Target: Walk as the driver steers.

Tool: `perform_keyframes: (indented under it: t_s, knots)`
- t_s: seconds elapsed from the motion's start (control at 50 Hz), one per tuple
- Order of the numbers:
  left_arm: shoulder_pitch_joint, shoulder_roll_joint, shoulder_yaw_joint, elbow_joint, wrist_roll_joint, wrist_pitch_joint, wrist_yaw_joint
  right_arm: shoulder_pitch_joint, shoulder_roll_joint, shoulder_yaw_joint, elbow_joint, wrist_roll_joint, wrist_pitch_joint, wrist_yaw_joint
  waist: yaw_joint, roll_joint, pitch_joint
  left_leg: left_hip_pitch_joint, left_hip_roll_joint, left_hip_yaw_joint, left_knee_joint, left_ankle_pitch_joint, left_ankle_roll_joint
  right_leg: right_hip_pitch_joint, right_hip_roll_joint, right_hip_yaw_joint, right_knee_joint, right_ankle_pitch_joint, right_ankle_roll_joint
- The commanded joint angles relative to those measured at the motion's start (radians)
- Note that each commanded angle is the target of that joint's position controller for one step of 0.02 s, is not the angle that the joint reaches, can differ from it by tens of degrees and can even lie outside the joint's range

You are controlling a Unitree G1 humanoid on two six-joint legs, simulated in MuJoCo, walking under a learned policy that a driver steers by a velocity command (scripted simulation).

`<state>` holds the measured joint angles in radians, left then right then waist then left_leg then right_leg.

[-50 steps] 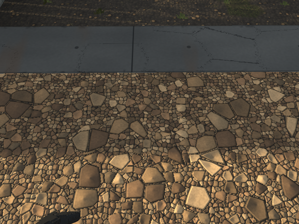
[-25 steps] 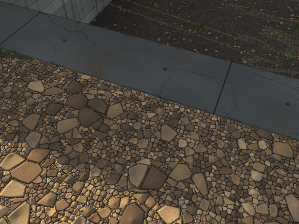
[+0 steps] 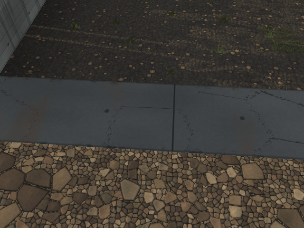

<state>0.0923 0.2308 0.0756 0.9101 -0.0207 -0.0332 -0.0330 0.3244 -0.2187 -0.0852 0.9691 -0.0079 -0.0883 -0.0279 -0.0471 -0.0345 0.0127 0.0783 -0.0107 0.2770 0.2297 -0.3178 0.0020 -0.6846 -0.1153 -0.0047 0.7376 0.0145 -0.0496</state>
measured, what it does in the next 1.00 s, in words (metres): walks ahead, turning right: right foot, then left foot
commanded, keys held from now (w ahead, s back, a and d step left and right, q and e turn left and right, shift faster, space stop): w+e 1.00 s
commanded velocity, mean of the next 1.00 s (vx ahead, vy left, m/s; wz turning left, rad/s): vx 0.50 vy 0.00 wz -0.57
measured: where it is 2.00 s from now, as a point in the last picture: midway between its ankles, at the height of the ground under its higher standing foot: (260, 148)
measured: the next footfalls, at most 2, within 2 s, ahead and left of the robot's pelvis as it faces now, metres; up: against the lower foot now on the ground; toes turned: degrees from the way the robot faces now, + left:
right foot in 0.12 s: +0.24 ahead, -0.12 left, +0.00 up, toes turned -8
left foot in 0.62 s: +0.58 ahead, -0.01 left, +0.00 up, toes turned -26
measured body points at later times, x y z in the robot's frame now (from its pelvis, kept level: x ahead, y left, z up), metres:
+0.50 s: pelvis +0.29 -0.06 +0.01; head +0.32 -0.09 +0.46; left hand +0.41 +0.20 -0.10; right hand +0.45 -0.36 -0.08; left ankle +0.53 +0.06 -0.69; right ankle +0.20 -0.12 -0.74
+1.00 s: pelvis +0.55 -0.13 +0.00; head +0.58 -0.16 +0.45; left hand +0.86 -0.05 -0.08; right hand +0.40 -0.38 -0.12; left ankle +0.54 +0.01 -0.74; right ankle +0.59 -0.35 -0.68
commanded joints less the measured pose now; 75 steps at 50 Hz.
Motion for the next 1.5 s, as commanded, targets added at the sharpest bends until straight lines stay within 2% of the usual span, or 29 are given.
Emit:
perform_keyframes:
  t_s: [0.02,0.08,0.12,0.14,0.16,0.18,0.24,0.34,0.42,0.5,0.56,0.6,0.62,0.64,0.66,0.68,0.72,0.8,0.94,1.06,1.12,1.14,1.16,1.18,1.2,1.22,1.26,1.4,1.5]
  knots:
    - [-0.132,0.047,0.0,-0.111,-0.002,-0.011,-0.024,0.006,-0.177,-0.039,-0.04,0.017,0.008,-0.008,0.001,0.083,0.102,0.011,0.323,-0.048,-0.021,0.553,0.131,-0.05,0.015,-0.051,-0.059,-0.073,-0.032]
    - [-0.002,0.116,0.033,-0.113,-0.01,-0.007,-0.03,-0.043,-0.228,-0.05,-0.06,0.031,0.027,-0.012,0.1,0.14,-0.005,0.028,0.315,-0.015,0.228,1.041,0.098,0.19,0.124,-0.141,-0.057,-0.221,-0.091]
    - [0.291,0.242,0.097,-0.046,-0.012,0.0,-0.005,-0.072,-0.229,-0.044,-0.081,0.029,0.028,-0.01,0.249,0.058,-0.165,-0.225,0.239,-0.001,0.709,0.823,0.02,0.679,0.141,-0.03,-0.175,-0.155,-0.167]
    - [0.284,0.338,0.11,-0.042,-0.015,-0.001,0.007,-0.011,-0.064,-0.002,-0.128,-0.013,0.006,0.0,0.128,-0.223,-0.2,-0.658,0.04,-0.065,1.075,-0.149,-0.044,0.949,-0.102,0.495,-0.26,-0.241,-0.318]
    - [0.319,0.313,0.091,-0.073,0.005,-0.019,-0.002,-0.052,-0.091,0.006,-0.162,0.028,-0.043,0.014,0.144,-0.155,-0.369,-0.805,-0.042,-0.334,1.229,-0.296,-0.033,1.074,-0.218,0.881,-0.442,-0.383,-0.412]
    - [0.3,0.241,0.072,-0.07,0.013,-0.033,-0.003,-0.159,-0.138,-0.005,-0.189,0.066,-0.07,0.024,0.169,-0.082,-0.261,-0.915,0.013,-0.375,1.224,-0.208,-0.001,1.036,-0.203,0.768,-0.475,-0.33,-0.349]
    - [0.106,0.122,0.035,-0.124,0.009,-0.051,0.003,-0.158,-0.167,-0.021,-0.165,0.016,-0.069,0.01,0.049,0.036,-0.099,-0.746,0.128,-0.377,0.992,-0.022,0.019,0.636,-0.085,0.433,-0.472,-0.053,-0.26]
    - [0.163,0.188,0.045,-0.132,0.002,-0.054,0.037,-0.249,-0.124,-0.014,-0.211,-0.008,-0.02,0.004,0.043,0.022,-0.035,-0.707,0.115,-0.333,0.704,0.132,-0.048,0.474,-0.026,0.302,-0.522,0.101,-0.241]
    - [0.219,0.185,0.043,-0.13,-0.003,-0.04,0.049,-0.389,-0.095,0.002,-0.253,0.001,-0.026,0.018,0.102,-0.037,-0.011,-0.64,0.047,-0.316,0.397,0.382,-0.052,0.438,0.04,0.248,-0.501,0.011,-0.176]
    - [0.274,0.178,0.042,-0.115,-0.007,-0.03,0.05,-0.466,-0.12,0.004,-0.294,0.016,-0.04,0.037,0.134,-0.059,-0.005,-0.615,0.014,-0.333,0.272,0.398,-0.038,0.515,0.007,0.332,-0.436,-0.054,-0.159]
    - [0.275,0.183,0.044,-0.123,-0.003,-0.017,0.059,-0.437,-0.157,-0.005,-0.298,0.019,-0.059,0.049,0.108,-0.085,-0.015,-0.571,0.002,-0.343,0.221,0.287,-0.011,0.599,-0.024,0.418,-0.345,-0.026,-0.148]
    - [0.233,0.162,0.036,-0.148,0.001,-0.015,0.058,-0.27,-0.2,-0.025,-0.259,0.009,-0.072,0.044,0.018,-0.102,-0.094,-0.33,0.008,-0.329,0.179,0.289,0.041,0.568,0.03,0.403,-0.202,0.11,-0.109]
    - [0.205,0.118,0.018,-0.176,0.013,-0.02,0.052,-0.105,-0.25,-0.04,-0.239,-0.009,-0.074,0.037,-0.061,-0.043,-0.228,-0.059,0.148,-0.45,0.225,0.269,0.108,0.441,0.083,0.334,0.044,0.044,-0.072]
    - [0.354,0.047,-0.003,-0.196,-0.006,-0.03,0.05,0.027,-0.333,-0.062,-0.21,-0.023,-0.06,0.032,-0.021,0.257,-0.389,0.328,0.399,-0.881,0.186,0.142,0.278,0.083,0.232,0.201,0.393,-0.424,0.008]
    - [0.377,0.125,0.002,-0.188,-0.023,-0.034,0.051,0.027,-0.26,-0.047,-0.204,0.007,-0.051,0.038,-0.021,0.319,-0.383,0.343,0.459,-1.087,0.107,-0.083,0.301,-0.08,0.168,0.201,0.554,-0.605,0.018]
    - [0.282,0.204,0.022,-0.192,-0.023,-0.028,0.05,-0.033,-0.177,-0.024,-0.226,0.014,-0.042,0.035,-0.044,0.193,-0.224,0.206,0.409,-0.933,0.084,-0.139,0.246,-0.133,0.118,0.198,0.606,-0.52,0.025]
    - [0.169,0.191,0.028,-0.225,0.0,-0.021,0.049,-0.127,-0.135,-0.006,-0.229,0.0,-0.024,0.033,-0.011,0.096,-0.053,-0.068,0.317,-0.681,0.035,0.042,0.188,-0.085,0.052,0.144,0.542,-0.39,0.031]
    - [0.174,0.112,0.019,-0.251,-0.012,0.0,0.035,-0.138,-0.137,-0.006,-0.204,0.0,-0.035,0.037,0.035,0.135,-0.013,-0.215,0.267,-0.463,-0.059,0.224,0.191,-0.011,-0.008,0.11,0.426,-0.319,0.034]
    - [0.028,0.089,0.004,-0.307,-0.007,-0.006,0.007,-0.107,-0.204,-0.025,-0.183,0.007,-0.019,0.028,-0.002,0.094,0.014,-0.169,0.241,-0.207,-0.076,0.4,0.164,0.0,-0.005,0.044,0.087,-0.003,0.041]
    - [-0.075,0.104,0.01,-0.372,-0.005,0.002,-0.022,-0.056,-0.274,-0.045,-0.165,0.039,0.013,0.02,-0.009,0.111,0.044,-0.015,0.299,-0.12,0.037,0.646,0.123,0.058,0.058,-0.054,-0.081,-0.135,-0.02]
    - [0.229,0.22,0.078,-0.306,-0.005,0.015,-0.006,-0.072,-0.279,-0.046,-0.174,0.048,0.033,0.01,0.168,0.11,-0.135,-0.11,0.241,-0.048,0.482,0.949,0.069,0.52,0.18,-0.11,-0.18,-0.133,-0.109]
    - [0.364,0.313,0.106,-0.283,-0.01,0.024,0.017,-0.047,-0.205,-0.02,-0.194,0.008,0.029,0.008,0.198,-0.058,-0.229,-0.387,0.187,-0.045,0.82,0.468,0.019,0.821,0.003,0.167,-0.193,-0.083,-0.181]
    - [0.306,0.392,0.101,-0.307,-0.012,0.008,0.011,0.029,-0.099,0.02,-0.252,-0.011,-0.003,0.023,0.072,-0.248,-0.349,-0.769,-0.01,-0.219,1.119,-0.306,-0.025,1.07,-0.204,0.732,-0.332,-0.286,-0.369]
    - [0.341,0.288,0.074,-0.311,-0.01,-0.001,0.001,-0.099,-0.199,0.001,-0.263,0.034,-0.033,0.036,0.165,-0.102,-0.367,-0.884,0.022,-0.36,1.183,-0.268,-0.007,1.065,-0.21,0.77,-0.431,-0.39,-0.345]
    - [0.307,0.242,0.057,-0.295,-0.005,-0.012,-0.001,-0.159,-0.216,-0.004,-0.283,0.058,-0.047,0.041,0.155,-0.078,-0.214,-0.947,0.059,-0.342,1.152,-0.181,0.012,0.957,-0.183,0.635,-0.438,-0.339,-0.303]
    - [0.244,0.214,0.047,-0.304,-0.005,-0.016,0.0,-0.162,-0.206,-0.002,-0.276,0.04,-0.056,0.034,0.111,0.002,-0.143,-0.894,0.101,-0.35,1.064,-0.098,0.019,0.809,-0.138,0.527,-0.44,-0.263,-0.268]
    - [0.137,0.173,0.032,-0.333,0.016,-0.017,0.009,-0.139,-0.213,-0.013,-0.265,0.012,-0.044,0.03,0.04,-0.017,-0.081,-0.759,0.143,-0.359,0.946,-0.013,0.006,0.591,-0.073,0.401,-0.47,-0.106,-0.239]
    - [0.206,0.2,0.041,-0.291,0.001,-0.019,0.051,-0.304,-0.119,0.017,-0.326,-0.003,-0.015,0.031,0.078,-0.028,-0.021,-0.676,0.07,-0.311,0.539,0.309,-0.068,0.416,0.023,0.242,-0.474,0.024,-0.204]
    - [0.287,0.198,0.043,-0.253,-0.013,-0.002,0.062,-0.392,-0.132,0.009,-0.383,0.012,-0.03,0.053,0.107,-0.061,-0.031,-0.558,-0.002,-0.327,0.327,0.388,-0.042,0.468,0.002,0.329,-0.363,-0.012,-0.163]
Over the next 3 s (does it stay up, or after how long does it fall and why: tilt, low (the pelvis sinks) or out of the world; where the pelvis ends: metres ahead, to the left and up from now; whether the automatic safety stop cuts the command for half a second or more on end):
stays up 0.89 -1.07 0.01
